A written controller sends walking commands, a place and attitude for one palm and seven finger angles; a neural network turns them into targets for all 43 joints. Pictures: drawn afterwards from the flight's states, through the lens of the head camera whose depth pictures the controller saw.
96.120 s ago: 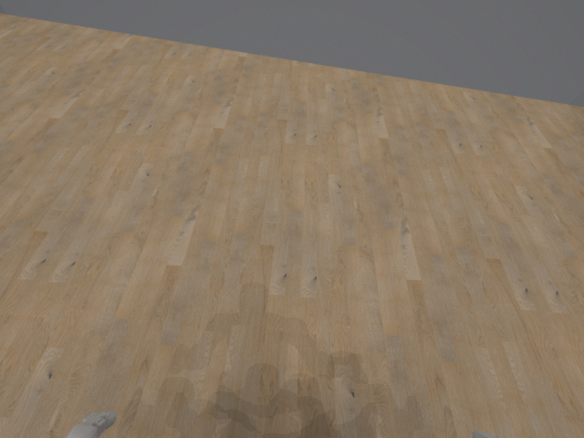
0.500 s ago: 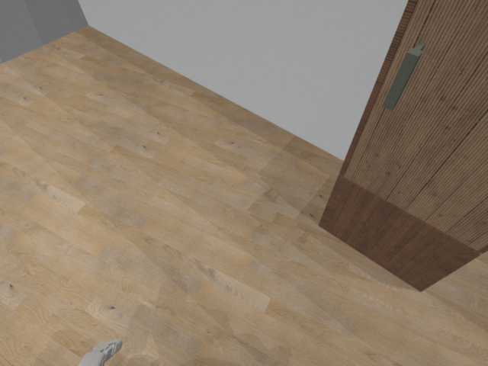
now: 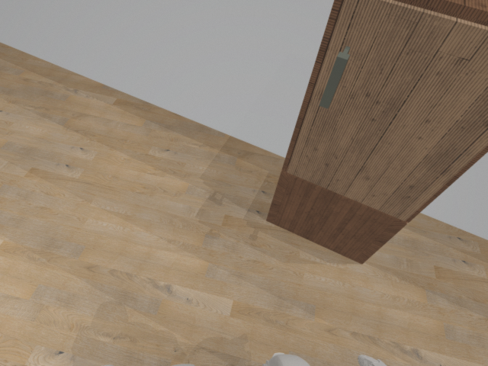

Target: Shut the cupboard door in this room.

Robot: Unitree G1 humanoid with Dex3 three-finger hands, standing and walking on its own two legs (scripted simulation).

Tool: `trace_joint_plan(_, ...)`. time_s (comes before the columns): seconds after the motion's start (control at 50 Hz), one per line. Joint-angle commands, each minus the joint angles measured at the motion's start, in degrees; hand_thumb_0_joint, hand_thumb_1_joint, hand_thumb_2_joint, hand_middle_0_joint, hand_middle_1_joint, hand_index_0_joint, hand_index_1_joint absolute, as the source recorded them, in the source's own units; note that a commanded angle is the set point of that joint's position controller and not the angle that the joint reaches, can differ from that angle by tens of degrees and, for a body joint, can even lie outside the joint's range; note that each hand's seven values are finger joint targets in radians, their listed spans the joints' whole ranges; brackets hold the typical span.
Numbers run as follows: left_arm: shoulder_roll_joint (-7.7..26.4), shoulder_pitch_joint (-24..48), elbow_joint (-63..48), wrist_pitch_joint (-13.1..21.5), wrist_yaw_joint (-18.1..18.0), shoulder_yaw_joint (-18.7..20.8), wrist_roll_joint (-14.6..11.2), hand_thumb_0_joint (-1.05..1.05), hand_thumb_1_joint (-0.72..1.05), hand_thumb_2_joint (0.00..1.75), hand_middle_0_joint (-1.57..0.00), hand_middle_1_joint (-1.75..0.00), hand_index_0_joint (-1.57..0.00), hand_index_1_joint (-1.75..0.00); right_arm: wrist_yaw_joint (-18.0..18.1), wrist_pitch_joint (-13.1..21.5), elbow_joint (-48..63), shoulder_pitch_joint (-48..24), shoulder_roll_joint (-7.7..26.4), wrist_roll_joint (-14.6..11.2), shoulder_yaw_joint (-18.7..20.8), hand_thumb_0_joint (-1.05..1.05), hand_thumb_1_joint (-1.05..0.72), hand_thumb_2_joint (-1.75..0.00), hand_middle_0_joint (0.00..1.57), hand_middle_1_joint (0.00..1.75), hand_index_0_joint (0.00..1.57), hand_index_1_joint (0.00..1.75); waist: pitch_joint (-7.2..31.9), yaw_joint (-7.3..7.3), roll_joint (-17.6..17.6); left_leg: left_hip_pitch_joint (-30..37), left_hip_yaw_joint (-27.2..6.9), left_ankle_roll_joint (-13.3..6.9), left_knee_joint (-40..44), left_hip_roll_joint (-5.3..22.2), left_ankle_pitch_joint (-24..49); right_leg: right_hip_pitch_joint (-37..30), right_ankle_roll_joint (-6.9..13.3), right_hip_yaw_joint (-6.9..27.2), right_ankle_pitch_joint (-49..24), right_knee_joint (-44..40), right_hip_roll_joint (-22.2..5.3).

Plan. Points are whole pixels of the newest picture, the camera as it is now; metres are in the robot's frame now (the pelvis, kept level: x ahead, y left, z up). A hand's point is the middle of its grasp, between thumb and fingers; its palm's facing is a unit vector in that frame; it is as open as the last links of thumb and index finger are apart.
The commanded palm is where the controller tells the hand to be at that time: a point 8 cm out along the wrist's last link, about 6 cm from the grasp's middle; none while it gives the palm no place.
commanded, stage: turn to face it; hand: left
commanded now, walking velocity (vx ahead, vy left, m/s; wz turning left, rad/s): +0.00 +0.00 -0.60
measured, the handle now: (335, 77) +0.73 -0.16 +0.07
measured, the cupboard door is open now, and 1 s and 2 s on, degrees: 0 0 0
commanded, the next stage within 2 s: take the last steps up to it in 0.58 s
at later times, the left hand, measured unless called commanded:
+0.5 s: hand (166, 361) +0.14 +0.14 -0.15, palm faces -0.23 -0.94 -0.26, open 7.4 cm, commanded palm none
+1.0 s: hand (167, 345) +0.17 +0.14 -0.16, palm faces -0.37 -0.91 -0.16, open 7.4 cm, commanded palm none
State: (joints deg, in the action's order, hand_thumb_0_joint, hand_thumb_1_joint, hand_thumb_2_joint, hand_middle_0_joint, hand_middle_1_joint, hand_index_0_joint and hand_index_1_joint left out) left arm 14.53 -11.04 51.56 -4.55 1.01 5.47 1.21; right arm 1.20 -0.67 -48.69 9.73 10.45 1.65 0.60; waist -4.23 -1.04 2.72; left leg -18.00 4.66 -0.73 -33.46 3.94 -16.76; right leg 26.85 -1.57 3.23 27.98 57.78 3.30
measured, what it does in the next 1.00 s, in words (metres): steps on the spot, turning right: right foot, then left foot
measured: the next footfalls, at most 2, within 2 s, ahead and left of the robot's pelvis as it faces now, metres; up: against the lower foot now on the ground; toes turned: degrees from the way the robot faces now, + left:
right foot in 0.32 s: +0.01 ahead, -0.14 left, +0.00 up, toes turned -16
left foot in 0.68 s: +0.09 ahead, +0.08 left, +0.00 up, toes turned -14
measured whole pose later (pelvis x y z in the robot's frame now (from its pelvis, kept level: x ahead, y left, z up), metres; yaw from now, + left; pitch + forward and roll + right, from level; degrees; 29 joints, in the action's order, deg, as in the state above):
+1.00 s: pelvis +0.04 -0.01 +0.02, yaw -24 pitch +1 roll -2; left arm 12.9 -13.0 57.0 -3.1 2.0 4.9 1.8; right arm 1.8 1.6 -57.7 21.0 8.9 2.2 1.1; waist -0.9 1.6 1.6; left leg -7.8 8.5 -0.8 -20.6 4.0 -13.7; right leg 27.2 -0.7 -0.2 16.9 56.3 -1.8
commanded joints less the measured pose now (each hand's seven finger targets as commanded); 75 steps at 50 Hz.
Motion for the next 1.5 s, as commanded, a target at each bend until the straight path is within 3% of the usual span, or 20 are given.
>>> trace_joint_plan(0.0, 4.06, 0.51, -5.14, 1.46, 1.23, 1.31, -0.02, 0.00, 0.90, 0.90, -0.20, -0.30, -0.20, -0.30, 1.71, 1.18, 3.56, 1.66, 12.08, 0.41, 3.18, 0.00, -0.90, -0.90, 0.20, 0.30, 0.20, 0.30, 5.66, 0.83, -13.33, 10.33, -7.69, -5.65, 14.59, 15.05, 23.08, 6.20, -1.48, -1.89, -2.28, 10.18, -4.27)
trace_joint_plan(0.16, 2.02, 4.04, -6.04, 1.72, 1.47, 0.10, 0.02, 0.00, 0.90, 0.90, -0.20, -0.30, -0.20, -0.30, 0.88, 0.58, 0.09, 6.79, 13.31, 0.27, 4.51, 0.00, -0.90, -0.90, 0.20, 0.30, 0.20, 0.30, 7.00, 3.85, -16.06, 13.47, -1.32, -6.10, 10.92, 16.05, 25.31, -1.76, -0.69, -8.25, -2.48, -10.97, -4.02)
trace_joint_plan(0.24, 2.78, -1.06, -4.41, 2.35, 0.99, 0.27, -0.03, 0.00, 0.90, 0.90, -0.20, -0.30, -0.20, -0.30, 0.41, 0.19, -0.29, 4.58, 14.43, -0.14, 5.05, 0.00, -0.90, -0.90, 0.20, 0.30, 0.20, 0.30, 7.86, 0.76, -14.48, 8.16, 2.13, -2.69, 4.37, 15.34, 20.79, -13.51, 1.20, -9.82, -14.19, -27.27, -3.11)
trace_joint_plan(0.26, 5.35, -3.83, -3.40, 2.84, 0.58, 0.62, 0.22, 0.00, 0.90, 0.90, -0.20, -0.30, -0.20, -0.30, 0.04, 0.12, -0.22, 4.55, 12.97, -0.60, 4.89, 0.00, -0.90, -0.90, 0.20, 0.30, 0.20, 0.30, 9.04, -0.45, -9.53, 2.52, 3.21, -0.17, -0.78, 12.88, 14.69, -21.21, 2.57, -5.96, -19.91, -33.61, -5.64)
trace_joint_plan(0.3, 14.57, -9.17, -1.59, 3.60, -0.95, 2.03, 0.29, 0.00, 0.90, 0.90, -0.20, -0.30, -0.20, -0.30, 0.00, -0.61, 3.40, -0.14, 7.63, -0.94, 3.20, 0.00, -0.90, -0.90, 0.20, 0.30, 0.20, 0.30, 7.58, -4.19, 13.61, -15.82, 3.19, 4.43, -24.30, 0.51, -21.12, -25.35, 12.80, 19.97, -43.53, -39.39, -26.36)
trace_joint_plan(0.32, 14.04, -8.79, -1.66, 3.45, -1.37, 1.56, -0.04, 0.00, 0.90, 0.90, -0.20, -0.30, -0.20, -0.30, 0.22, -1.42, 2.96, 0.33, 8.35, -1.07, 3.09, 0.00, -0.90, -0.90, 0.20, 0.30, 0.20, 0.30, 7.33, -3.41, 8.69, -15.85, -3.18, 3.82, -30.62, 1.46, -18.44, -21.56, 15.27, 17.93, -35.98, -40.20, -26.53)
trace_joint_plan(0.42, 7.00, 0.08, -3.43, 4.20, -2.15, -0.02, -0.06, 0.00, 0.90, 0.90, -0.20, -0.30, -0.20, -0.30, -0.13, -1.07, -1.12, 4.06, 7.63, -0.67, 3.11, 0.00, -0.90, -0.90, 0.20, 0.30, 0.20, 0.30, 7.56, 1.58, 6.17, -14.39, -3.81, 5.20, -29.72, 1.57, -6.08, -20.77, 11.82, 6.03, -42.87, -36.44, -16.73)
trace_joint_plan(0.62, 7.16, 0.39, -1.37, 3.43, -2.08, 0.53, -0.01, 0.00, 0.90, 0.90, -0.20, -0.30, -0.20, -0.30, 0.51, -0.10, -3.04, 7.33, 5.14, -1.03, 2.51, 0.00, -0.90, -0.90, 0.20, 0.30, 0.20, 0.30, 6.01, 2.72, 4.52, 4.36, -1.89, 3.89, 3.27, -1.75, 2.77, -11.69, 9.87, 10.51, -30.72, -33.20, -14.62)
trace_joint_plan(0.64, 5.45, 0.47, -1.49, 3.22, -1.94, 0.09, -0.44, 0.00, 0.90, 0.90, -0.20, -0.30, -0.20, -0.30, 0.68, 0.55, -3.80, 9.19, 6.55, -0.98, 2.54, 0.00, -0.90, -0.90, 0.20, 0.30, 0.20, 0.30, 6.69, 3.30, 0.47, 10.89, -3.30, 3.19, 10.04, -0.05, 7.83, -7.86, 7.19, 8.19, -26.86, -29.92, -11.42)
trace_joint_plan(0.68, 0.73, -2.86, -1.82, 2.84, -1.54, -0.85, -0.97, 0.00, 0.90, 0.90, -0.20, -0.30, -0.20, -0.30, 1.20, 1.08, -3.42, 10.50, 13.76, 0.19, 3.56, 0.00, -0.90, -0.90, 0.20, 0.30, 0.20, 0.30, 8.35, 2.84, -21.20, 13.51, -23.16, -5.58, 16.68, 18.65, 16.36, -0.48, 1.73, -2.77, 2.43, -13.57, -1.46)
trace_joint_plan(0.7, 1.90, -0.83, -2.22, 2.68, -1.30, -0.59, -0.44, 0.00, 0.90, 0.90, -0.20, -0.30, -0.20, -0.30, 1.53, 0.71, -3.24, 10.73, 13.73, 0.74, 3.37, 0.00, -0.90, -0.90, 0.20, 0.30, 0.20, 0.30, 6.09, 3.85, -15.63, 9.60, -24.42, -8.59, 18.98, 20.52, 7.86, 0.02, 1.97, -0.67, 5.53, -4.65, -1.88)
trace_joint_plan(0.82, 0.95, 0.05, 0.38, 3.15, 0.93, -0.18, 0.49, 0.00, 0.90, 0.90, -0.20, -0.30, -0.20, -0.30, 1.76, 2.65, -4.58, 11.00, 9.21, 0.55, 2.32, 0.00, -0.90, -0.90, 0.20, 0.30, 0.20, 0.30, 2.50, 2.80, -11.09, 12.91, -12.71, -4.57, 21.94, 13.00, 2.22, 8.28, 1.23, -1.28, -8.13, 5.82, -4.33)
trace_joint_plan(0.96, -0.81, 4.41, -0.10, 3.68, 1.72, -1.17, 0.52, 0.00, 0.90, 0.90, -0.20, -0.30, -0.20, -0.30, 1.23, 3.28, -8.32, 16.72, 8.59, 0.60, 3.13, 0.00, -0.90, -0.90, 0.20, 0.30, 0.20, 0.30, 0.55, 4.73, -10.91, 16.60, -8.98, -6.99, 23.82, 14.25, 2.19, 8.85, 1.09, -4.38, -11.41, -6.40, -6.61)
trace_joint_plan(1.06, -1.33, 5.13, 0.73, 4.48, 1.67, -1.60, 0.27, 0.00, 0.90, 0.90, -0.20, -0.30, -0.20, -0.30, 0.39, 2.81, -9.95, 15.75, 9.26, 0.88, 3.49, 0.00, -0.90, -0.90, 0.20, 0.30, 0.20, 0.30, -0.65, 4.23, -13.57, 11.82, -6.57, -7.30, 22.20, 14.03, 0.55, -0.93, 2.10, -7.91, -9.53, -19.34, -5.64)
trace_joint_plan(1.12, -0.30, -2.83, 4.26, 5.14, 1.26, -0.83, 0.27, 0.00, 0.90, 0.90, -0.20, -0.30, -0.20, -0.30, 0.11, 2.48, -10.49, 13.68, 8.76, 0.47, 3.32, 0.00, -0.90, -0.90, 0.20, 0.30, 0.20, 0.30, 1.84, 0.07, -8.55, 5.23, -2.65, -4.64, 14.95, 10.99, -0.88, -16.56, 2.94, -9.79, -15.89, -29.16, -3.20)
trace_joint_plan(1.14, 2.00, -8.07, 6.27, 5.77, 0.82, -0.30, 0.39, 0.00, 0.90, 0.90, -0.20, -0.30, -0.20, -0.30, -0.21, 2.64, -10.61, 13.27, 7.49, -0.15, 3.06, 0.00, -0.90, -0.90, 0.20, 0.30, 0.20, 0.30, 3.92, -2.51, -3.84, -0.43, 0.49, -2.81, 6.87, 7.61, -1.08, -26.37, 4.05, -6.15, -14.57, -33.54, -5.29)
trace_joint_plan(1.18, 10.43, -17.69, 9.28, 6.59, -0.71, 1.22, -0.06, 0.00, 0.90, 0.90, -0.20, -0.30, -0.20, -0.30, -0.79, 2.56, -7.41, 10.27, 3.61, -0.74, 2.01, 0.00, -0.90, -0.90, 0.20, 0.30, 0.20, 0.30, 6.07, -5.78, 15.33, -17.75, 2.78, -0.11, -21.65, -1.75, -20.03, -33.70, 12.49, 23.15, 1.62, -47.90, -25.50)
trace_joint_plan(1.22, 6.65, -10.64, 7.80, 6.79, -1.25, 0.28, -0.32, 0.00, 0.90, 0.90, -0.20, -0.30, -0.20, -0.30, -0.87, 2.14, -8.51, 8.95, 4.13, -0.34, 2.98, 0.00, -0.90, -0.90, 0.20, 0.30, 0.20, 0.30, -0.59, -2.36, 10.46, -20.36, -3.34, -0.67, -30.68, 1.28, -9.97, -23.43, 12.52, 20.17, 5.56, -50.67, -23.02)
trace_joint_plan(1.3, -0.91, -5.47, 7.05, 8.09, -1.57, -2.15, -0.46, 0.00, 0.90, 0.90, -0.20, -0.30, -0.20, -0.30, -1.16, 1.49, -11.24, 12.57, 1.18, 0.11, 2.48, 0.00, -0.90, -0.90, 0.20, 0.30, 0.20, 0.30, 0.01, 2.83, 1.62, -13.47, -2.57, 1.37, -27.59, 2.89, 0.20, -17.70, 10.76, 1.39, -21.93, -48.41, -16.95)
trace_joint_plan(1.48, -0.08, -10.52, 10.30, 9.41, -2.12, -2.62, 0.00, 0.00, 0.90, 0.90, -0.20, -0.30, -0.20, -0.30, -1.76, 1.79, -7.34, 3.17, 0.38, -0.45, 1.94, 0.00, -0.90, -0.90, 0.20, 0.30, 0.20, 0.30, 0.45, 1.59, 1.13, -13.87, -0.76, 1.49, -10.14, 1.68, 2.22, -25.14, 13.24, -0.90, -43.20, -44.63, -18.42)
